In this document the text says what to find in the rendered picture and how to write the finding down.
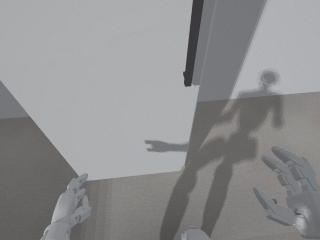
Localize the robot right hand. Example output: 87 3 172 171
253 145 320 240

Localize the right robot thigh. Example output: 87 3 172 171
181 229 211 240

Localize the right robot shin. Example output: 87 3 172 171
188 226 198 230

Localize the robot left hand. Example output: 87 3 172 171
51 173 92 228

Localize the robot left forearm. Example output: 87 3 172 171
40 222 71 240

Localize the handle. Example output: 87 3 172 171
183 0 204 87

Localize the fridge door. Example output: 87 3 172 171
0 0 216 181

